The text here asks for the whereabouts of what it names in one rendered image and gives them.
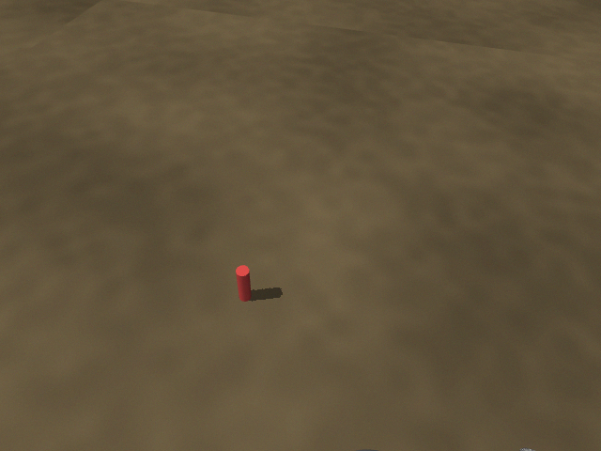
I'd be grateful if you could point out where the can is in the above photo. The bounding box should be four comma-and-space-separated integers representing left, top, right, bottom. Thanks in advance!
236, 265, 252, 302

